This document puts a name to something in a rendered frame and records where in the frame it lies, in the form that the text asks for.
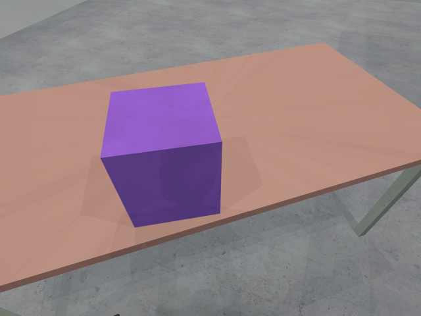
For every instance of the table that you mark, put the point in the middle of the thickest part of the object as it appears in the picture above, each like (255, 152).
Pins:
(295, 123)

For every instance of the carton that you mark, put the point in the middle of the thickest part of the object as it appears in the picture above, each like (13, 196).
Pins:
(163, 152)

